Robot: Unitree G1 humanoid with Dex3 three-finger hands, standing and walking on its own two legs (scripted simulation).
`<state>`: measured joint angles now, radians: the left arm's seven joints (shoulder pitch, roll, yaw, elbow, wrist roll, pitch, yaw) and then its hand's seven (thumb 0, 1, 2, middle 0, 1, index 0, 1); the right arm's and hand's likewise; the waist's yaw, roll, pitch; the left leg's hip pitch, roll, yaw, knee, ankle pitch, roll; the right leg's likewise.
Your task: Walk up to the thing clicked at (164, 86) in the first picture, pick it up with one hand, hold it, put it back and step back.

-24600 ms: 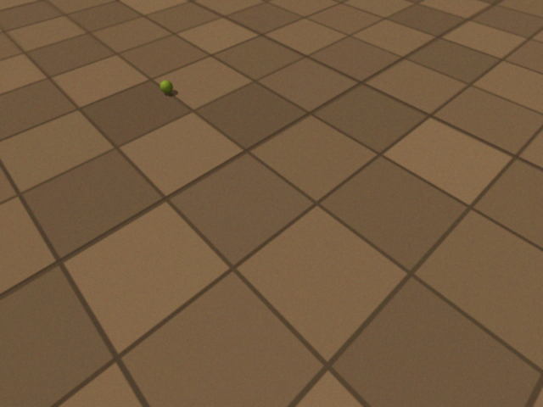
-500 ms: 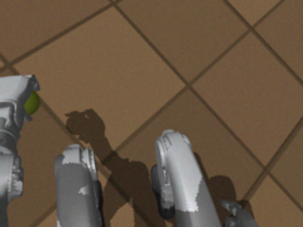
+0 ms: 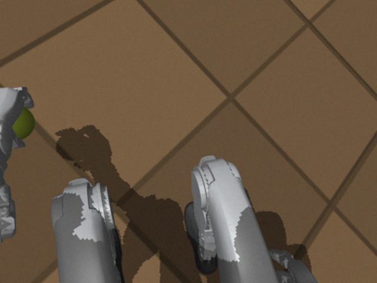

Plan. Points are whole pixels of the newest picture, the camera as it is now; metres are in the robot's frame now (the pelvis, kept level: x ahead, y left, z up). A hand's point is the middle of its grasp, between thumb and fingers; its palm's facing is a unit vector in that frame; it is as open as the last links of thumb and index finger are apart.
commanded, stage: lower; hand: left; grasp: from above
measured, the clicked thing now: (12, 122) +0.47 +0.30 -0.18
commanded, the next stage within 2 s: rest in 0.32 s
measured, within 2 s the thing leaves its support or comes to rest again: rests again in 1.42 s
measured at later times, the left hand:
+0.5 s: hand (22, 131) +0.46 +0.30 -0.22, palm faces -0.46 -0.08 -0.88, open 10.0 cm
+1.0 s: hand (32, 133) +0.46 +0.29 -0.26, palm faces -0.46 -0.10 -0.88, open 10.0 cm
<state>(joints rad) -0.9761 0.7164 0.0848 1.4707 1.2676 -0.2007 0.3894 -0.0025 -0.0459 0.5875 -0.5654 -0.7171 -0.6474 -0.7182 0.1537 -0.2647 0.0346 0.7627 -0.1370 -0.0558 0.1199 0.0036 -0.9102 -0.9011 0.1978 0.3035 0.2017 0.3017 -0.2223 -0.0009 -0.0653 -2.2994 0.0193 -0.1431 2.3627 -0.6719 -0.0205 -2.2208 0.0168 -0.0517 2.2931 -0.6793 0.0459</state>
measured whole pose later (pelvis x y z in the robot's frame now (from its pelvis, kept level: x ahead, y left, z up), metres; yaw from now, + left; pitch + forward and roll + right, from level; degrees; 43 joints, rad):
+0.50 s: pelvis +0.00 +0.00 -0.03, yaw -2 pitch +33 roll -9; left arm -0.98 0.78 0.12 1.56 1.30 -0.22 0.47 -0.01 -0.04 0.54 -0.60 -0.69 -0.69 -0.68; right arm 0.14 -0.28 0.09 0.75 -0.18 -0.08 0.15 0.00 -0.91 -0.90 0.20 0.30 0.20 0.30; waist -0.27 -0.03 -0.01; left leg -2.36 0.01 -0.18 2.46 -0.69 -0.03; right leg -2.27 0.02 -0.07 2.37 -0.69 0.05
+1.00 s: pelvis +0.01 +0.00 -0.04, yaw -4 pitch +32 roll -11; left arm -0.98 0.86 0.16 1.63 1.31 -0.23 0.55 -0.01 -0.05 0.55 -0.60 -0.69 -0.69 -0.68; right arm 0.11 -0.29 0.15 0.74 -0.23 -0.14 0.19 0.00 -0.91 -0.90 0.20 0.30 0.20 0.30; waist -0.30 -0.07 0.05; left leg -2.38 0.01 -0.22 2.53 -0.72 -0.03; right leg -2.28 0.04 -0.11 2.41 -0.70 0.06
